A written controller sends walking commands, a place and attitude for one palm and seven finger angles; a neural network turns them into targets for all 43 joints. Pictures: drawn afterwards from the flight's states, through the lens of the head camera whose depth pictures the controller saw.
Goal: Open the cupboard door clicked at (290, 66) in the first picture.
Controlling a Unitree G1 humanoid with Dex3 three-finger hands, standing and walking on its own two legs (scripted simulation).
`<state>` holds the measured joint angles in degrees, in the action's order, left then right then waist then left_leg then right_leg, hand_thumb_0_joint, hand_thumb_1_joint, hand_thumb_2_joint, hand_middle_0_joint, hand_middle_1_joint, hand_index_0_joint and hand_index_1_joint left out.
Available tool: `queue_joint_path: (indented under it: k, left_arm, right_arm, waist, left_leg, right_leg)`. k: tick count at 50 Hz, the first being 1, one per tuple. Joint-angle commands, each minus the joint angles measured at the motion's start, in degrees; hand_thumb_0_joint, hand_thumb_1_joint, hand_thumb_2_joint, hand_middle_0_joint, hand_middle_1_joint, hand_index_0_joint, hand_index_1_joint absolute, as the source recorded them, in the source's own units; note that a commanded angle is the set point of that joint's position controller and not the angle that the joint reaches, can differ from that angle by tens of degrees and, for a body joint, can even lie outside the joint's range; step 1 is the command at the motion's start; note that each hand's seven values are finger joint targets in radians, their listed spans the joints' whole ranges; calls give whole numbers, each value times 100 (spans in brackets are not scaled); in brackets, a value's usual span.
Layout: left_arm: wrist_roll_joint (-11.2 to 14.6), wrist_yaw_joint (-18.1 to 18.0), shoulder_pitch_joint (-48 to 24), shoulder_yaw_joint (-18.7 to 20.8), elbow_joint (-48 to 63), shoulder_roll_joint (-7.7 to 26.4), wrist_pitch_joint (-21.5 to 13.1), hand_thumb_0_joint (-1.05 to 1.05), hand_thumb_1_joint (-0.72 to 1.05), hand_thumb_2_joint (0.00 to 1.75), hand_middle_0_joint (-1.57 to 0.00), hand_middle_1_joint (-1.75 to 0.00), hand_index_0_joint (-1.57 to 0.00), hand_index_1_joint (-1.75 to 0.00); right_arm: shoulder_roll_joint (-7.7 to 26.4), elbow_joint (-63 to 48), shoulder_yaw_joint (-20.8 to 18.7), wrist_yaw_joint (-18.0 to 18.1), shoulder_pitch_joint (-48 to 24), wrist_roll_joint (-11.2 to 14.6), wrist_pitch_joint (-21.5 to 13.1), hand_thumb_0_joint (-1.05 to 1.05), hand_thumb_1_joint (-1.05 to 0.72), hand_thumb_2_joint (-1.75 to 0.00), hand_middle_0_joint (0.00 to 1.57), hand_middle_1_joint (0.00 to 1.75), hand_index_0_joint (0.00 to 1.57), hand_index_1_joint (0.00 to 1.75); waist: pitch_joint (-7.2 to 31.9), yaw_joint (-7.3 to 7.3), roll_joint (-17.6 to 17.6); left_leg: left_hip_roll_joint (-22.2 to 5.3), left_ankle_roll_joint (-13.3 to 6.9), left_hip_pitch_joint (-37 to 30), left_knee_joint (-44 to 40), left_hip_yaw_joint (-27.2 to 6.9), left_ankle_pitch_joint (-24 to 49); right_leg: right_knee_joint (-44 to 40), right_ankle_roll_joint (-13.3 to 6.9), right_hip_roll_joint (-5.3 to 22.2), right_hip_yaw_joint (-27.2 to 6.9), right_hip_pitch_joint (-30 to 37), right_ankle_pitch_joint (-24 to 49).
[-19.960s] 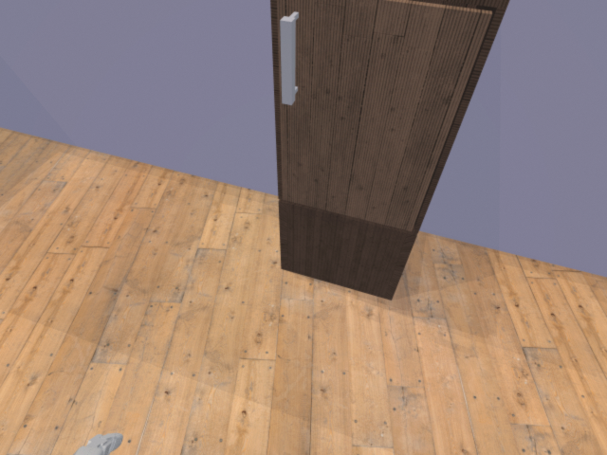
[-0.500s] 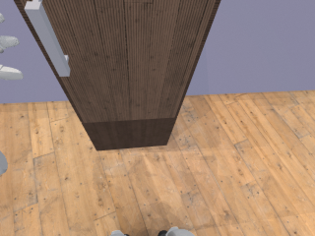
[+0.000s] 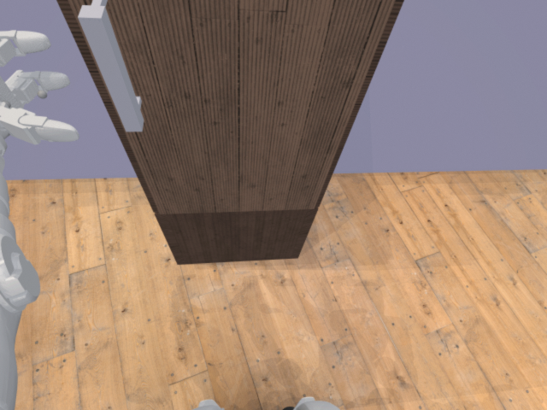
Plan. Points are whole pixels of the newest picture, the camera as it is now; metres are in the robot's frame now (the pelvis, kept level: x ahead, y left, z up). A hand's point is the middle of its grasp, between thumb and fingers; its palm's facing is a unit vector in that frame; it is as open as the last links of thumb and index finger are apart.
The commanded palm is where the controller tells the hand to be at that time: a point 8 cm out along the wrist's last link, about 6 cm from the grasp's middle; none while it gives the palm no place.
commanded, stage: move the hooked fingers beside the handle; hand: left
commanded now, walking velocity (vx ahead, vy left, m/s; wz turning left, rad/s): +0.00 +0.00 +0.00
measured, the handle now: (119, 68) +0.56 +0.18 +0.14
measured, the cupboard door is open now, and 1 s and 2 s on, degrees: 0 0 0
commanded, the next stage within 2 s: slide the fingers in behind the handle in 0.10 s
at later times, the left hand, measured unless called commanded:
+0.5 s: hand (75, 87) +0.52 +0.22 +0.15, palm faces +0.02 -1.00 +0.02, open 14.0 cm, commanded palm +0.49 +0.27 +0.14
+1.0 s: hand (84, 96) +0.50 +0.21 +0.14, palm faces +0.01 -1.00 +0.01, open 14.0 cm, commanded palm +0.49 +0.25 +0.14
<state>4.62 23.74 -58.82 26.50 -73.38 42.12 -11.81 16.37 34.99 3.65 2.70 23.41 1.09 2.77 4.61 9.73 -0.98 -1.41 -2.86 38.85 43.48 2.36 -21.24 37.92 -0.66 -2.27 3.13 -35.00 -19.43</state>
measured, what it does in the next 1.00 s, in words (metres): stands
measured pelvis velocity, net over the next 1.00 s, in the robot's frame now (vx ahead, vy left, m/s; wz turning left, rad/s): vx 0.00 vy -0.02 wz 0.02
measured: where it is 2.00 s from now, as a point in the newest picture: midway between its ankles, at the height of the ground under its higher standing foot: outside the picture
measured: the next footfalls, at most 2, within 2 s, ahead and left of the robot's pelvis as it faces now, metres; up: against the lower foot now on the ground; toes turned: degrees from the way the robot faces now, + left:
none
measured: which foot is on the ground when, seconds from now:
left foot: down 0.00-1.00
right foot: down 0.00-1.00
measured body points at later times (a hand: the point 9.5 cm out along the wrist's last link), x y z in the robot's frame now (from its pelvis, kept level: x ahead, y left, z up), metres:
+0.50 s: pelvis +0.00 -0.01 +0.00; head +0.11 +0.01 +0.44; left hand +0.51 +0.28 +0.15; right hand -0.04 -0.28 -0.10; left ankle -0.01 +0.08 -0.71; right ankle -0.02 -0.12 -0.71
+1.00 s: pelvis +0.00 -0.02 +0.00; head +0.09 +0.00 +0.44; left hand +0.50 +0.27 +0.15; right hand +0.02 -0.29 -0.11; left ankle -0.01 +0.08 -0.71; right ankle -0.02 -0.12 -0.71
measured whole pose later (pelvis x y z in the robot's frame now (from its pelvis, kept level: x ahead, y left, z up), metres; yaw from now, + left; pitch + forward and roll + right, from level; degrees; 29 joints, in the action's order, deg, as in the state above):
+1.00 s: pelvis +0.00 -0.02 +0.00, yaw +1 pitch +16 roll -2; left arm 6.0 19.7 -58.9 22.6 -70.9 35.6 -12.5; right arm 16.8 36.2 2.7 2.2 22.5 1.2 1.1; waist 4.4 9.1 -0.9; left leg -1.6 -1.8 38.3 43.4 1.2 -20.8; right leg 38.6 -1.8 -2.6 4.2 -34.5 -19.8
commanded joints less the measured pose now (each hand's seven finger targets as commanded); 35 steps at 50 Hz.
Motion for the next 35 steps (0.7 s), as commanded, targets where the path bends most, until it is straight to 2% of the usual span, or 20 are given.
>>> queue_joint_path:
  k: [1,4,7,8,11,12,14,15,17,18,19,21,23,26,28,29,30,32,33,35]
  left_arm:
    - [122,40,-2877,-24,1291,1570,-449,0,-50,30,-30,-120,-30,-120]
    - [184,46,-3111,-158,1273,1365,-483,0,-50,30,-30,-120,-30,-120]
    - [256,63,-3101,-60,1161,1442,-442,0,-50,30,-30,-120,-30,-120]
    - [233,65,-3060,77,1099,1653,-407,0,-50,30,-30,-120,-30,-120]
    - [138,51,-2949,-81,908,1525,-309,0,-50,30,-30,-120,-30,-120]
    - [132,9,-2930,18,974,1633,-330,0,-50,30,-30,-120,-30,-120]
    - [96,-48,-2923,-2,1151,1630,-358,0,-50,30,-30,-120,-30,-120]
    - [102,-57,-2934,-154,1233,1421,-368,0,-50,30,-30,-120,-30,-120]
    - [152,-118,-3048,-92,1457,1394,-447,0,-50,30,-30,-120,-30,-120]
    - [173,-133,-2901,73,1442,1528,-445,0,-50,30,-30,-120,-30,-120]
    - [195,-143,-2868,152,1434,1618,-443,0,-50,30,-30,-120,-30,-120]
    - [203,-149,-2748,158,1206,1623,-343,0,-50,30,-30,-120,-30,-120]
    - [138,-200,-2758,304,1363,1840,-344,0,-50,30,-30,-120,-30,-120]
    - [59,-270,-2511,219,1631,1696,-392,0,-50,30,-30,-120,-30,-120]
    - [118,-281,-2248,289,1775,1667,-457,0,-50,30,-30,-120,-30,-120]
    - [181,-250,-2333,79,1792,1379,-450,0,-50,30,-30,-120,-30,-120]
    - [227,-237,-2224,203,1639,1432,-408,0,-50,30,-30,-120,-30,-120]
    - [330,-156,-2333,-54,1715,1083,-357,0,-50,30,-30,-120,-30,-120]
    - [328,-142,-2320,35,1737,1188,-334,0,-50,30,-30,-120,-30,-120]
    - [342,-138,-2196,93,1717,1230,-297,0,-50,30,-30,-120,-30,-120]
  right_arm:
    - [1192,-165,-455,84,1025,-11,-67,0,-90,-90,20,30,20,30]
    - [1189,-85,-456,104,1061,-25,-96,0,-90,-90,20,30,20,30]
    - [1227,-21,-444,124,1145,-34,-129,0,-90,-90,20,30,20,30]
    - [1240,2,-450,131,1172,-24,-126,0,-90,-90,20,30,20,30]
    - [1204,-20,-420,104,1173,-22,-134,0,-90,-90,20,30,20,30]
    - [1221,-30,-422,114,1217,-32,-133,0,-90,-90,20,30,20,30]
    - [1196,-53,-446,100,1228,-37,-130,0,-90,-90,20,30,20,30]
    - [1180,-65,-449,81,1217,-36,-135,0,-90,-90,20,30,20,30]
    - [1173,-52,-470,65,1267,-63,-142,0,-90,-90,20,30,20,30]
    - [1184,-59,-487,45,1261,-63,-139,0,-90,-90,20,30,20,30]
    - [1193,-62,-488,45,1259,-56,-126,0,-90,-90,20,30,20,30]
    - [1183,-96,-471,53,1231,-27,-118,0,-90,-90,20,30,20,30]
    - [1176,-143,-468,45,1225,-32,-111,0,-90,-90,20,30,20,30]
    - [1125,-208,-484,0,1175,-37,-106,0,-90,-90,20,30,20,30]
    - [1109,-261,-511,-8,1147,-23,-79,0,-90,-90,20,30,20,30]
    - [1095,-260,-500,-14,1106,-17,-80,0,-90,-90,20,30,20,30]
    - [1110,-232,-521,-20,1141,-20,-71,0,-90,-90,20,30,20,30]
    - [1099,-244,-515,-12,1093,6,-68,0,-90,-90,20,30,20,30]
    - [1110,-227,-534,-10,1070,6,-73,0,-90,-90,20,30,20,30]
    - [1102,-228,-531,-1,1054,11,-68,0,-90,-90,20,30,20,30]
  waist:
    - [2259,87,-1057]
    - [2258,200,-1009]
    - [2335,209,-858]
    - [2428,168,-877]
    - [2183,154,-945]
    - [2225,134,-823]
    - [2376,100,-1011]
    - [2380,134,-1054]
    - [2510,138,-1068]
    - [2669,50,-1081]
    - [2673,72,-907]
    - [2416,86,-577]
    - [2505,-26,-767]
    - [2607,-96,-1073]
    - [2737,-154,-892]
    - [2608,-68,-904]
    - [2512,-83,-630]
    - [2399,-10,-688]
    - [2478,-54,-789]
    - [2437,-75,-634]
  left_leg:
    - [-100,148,-2450,-247,-701,2743]
    - [-123,157,-2542,-259,-768,2570]
    - [-90,92,-2396,-250,-730,2456]
    - [-97,97,-2368,-241,-724,2470]
    - [-56,77,-2098,-260,-665,2271]
    - [-58,64,-2088,-251,-688,2334]
    - [-70,86,-2214,-248,-670,2459]
    - [-66,85,-2261,-239,-648,2471]
    - [-87,97,-2446,-212,-687,2724]
    - [-82,98,-2452,-203,-654,2724]
    - [-83,75,-2359,-207,-623,2670]
    - [-39,7,-1920,-256,-516,2359]
    - [-1,2,-1853,-276,-475,2431]
    - [-16,36,-2109,-236,-449,2719]
    - [-33,30,-2216,-206,-442,2952]
    - [-26,29,-2213,-229,-421,2901]
    - [-28,5,-2108,-242,-409,2801]
    - [-7,-13,-2135,-261,-396,2810]
    - [-6,-8,-2192,-251,-385,2800]
    - [3,-23,-2101,-266,-371,2755]
  right_leg:
    - [-218,-42,-100,-97,30,1810]
    - [-253,-38,-109,-76,-105,1604]
    - [-259,-49,-109,-101,38,1676]
    - [-255,-40,-100,-119,75,1707]
    - [-266,-34,-92,-119,81,1640]
    - [-244,-48,-96,-108,143,1686]
    - [-243,-32,-97,-125,168,1771]
    - [-257,-31,-103,-128,114,1772]
    - [-219,-49,-127,-95,131,1868]
    - [-224,-40,-133,-123,240,1929]
    - [-233,-25,-129,-140,357,2013]
    - [-275,5,-113,-190,597,2092]
    - [-235,0,-86,-217,799,2275]
    - [-212,-20,-94,-199,713,2398]
    - [-179,-15,-120,-196,827,2599]
    - [-206,-8,-119,-192,786,2607]
    - [-237,1,-125,-189,865,2630]
    - [-236,-15,-115,-186,845,2669]
    - [-262,-1,-103,-216,845,2676]
    - [-270,4,-87,-229,928,2727]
